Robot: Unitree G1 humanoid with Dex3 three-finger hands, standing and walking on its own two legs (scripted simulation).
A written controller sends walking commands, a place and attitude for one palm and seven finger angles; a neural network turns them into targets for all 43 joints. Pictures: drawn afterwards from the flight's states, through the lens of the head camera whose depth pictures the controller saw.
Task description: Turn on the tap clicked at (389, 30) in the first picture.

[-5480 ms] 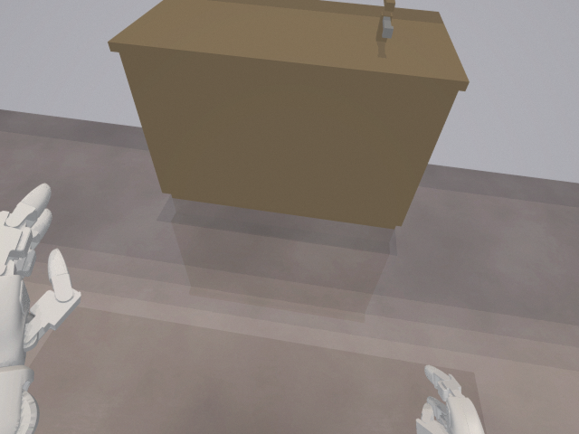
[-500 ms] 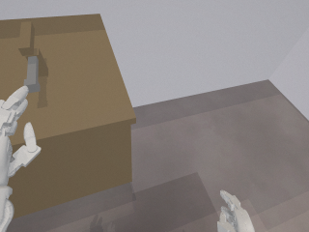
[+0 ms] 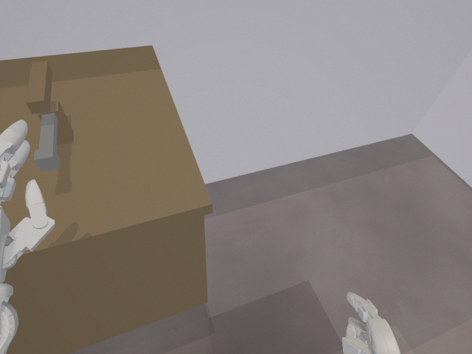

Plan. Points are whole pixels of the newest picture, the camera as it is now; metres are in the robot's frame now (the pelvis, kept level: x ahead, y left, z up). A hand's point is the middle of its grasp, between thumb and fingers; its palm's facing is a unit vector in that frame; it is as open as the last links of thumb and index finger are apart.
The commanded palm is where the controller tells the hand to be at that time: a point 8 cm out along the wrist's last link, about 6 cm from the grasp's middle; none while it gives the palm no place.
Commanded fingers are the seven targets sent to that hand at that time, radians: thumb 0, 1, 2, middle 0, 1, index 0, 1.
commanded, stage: shuffle to correct the standing spot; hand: left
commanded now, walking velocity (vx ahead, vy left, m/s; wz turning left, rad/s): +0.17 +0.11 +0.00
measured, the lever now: (47, 159) +0.38 +0.36 +0.10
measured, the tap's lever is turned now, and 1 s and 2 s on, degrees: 0 0 0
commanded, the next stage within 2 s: come to a stop and stand still in 0.38 s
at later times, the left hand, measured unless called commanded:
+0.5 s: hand (34, 224) +0.22 +0.27 +0.17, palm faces +0.43 -0.83 -0.35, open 7.4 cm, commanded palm +0.16 +0.30 +0.19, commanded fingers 0.00 0.90 0.90 -0.20 -0.30 -0.20 -0.30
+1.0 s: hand (33, 195) +0.26 +0.29 +0.17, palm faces +0.42 -0.85 -0.33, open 7.4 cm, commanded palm +0.20 +0.32 +0.19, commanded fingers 0.00 0.90 0.90 -0.20 -0.30 -0.20 -0.30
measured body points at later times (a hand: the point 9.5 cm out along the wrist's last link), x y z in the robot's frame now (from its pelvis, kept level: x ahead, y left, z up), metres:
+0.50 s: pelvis +0.01 +0.02 -0.01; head +0.02 +0.05 +0.44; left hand +0.19 +0.31 +0.19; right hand +0.17 -0.23 -0.08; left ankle +0.06 +0.12 -0.73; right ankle -0.05 -0.15 -0.72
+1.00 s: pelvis +0.04 +0.04 +0.01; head +0.04 +0.06 +0.46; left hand +0.23 +0.33 +0.19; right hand +0.21 -0.19 -0.06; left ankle +0.05 +0.13 -0.72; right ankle +0.05 -0.07 -0.72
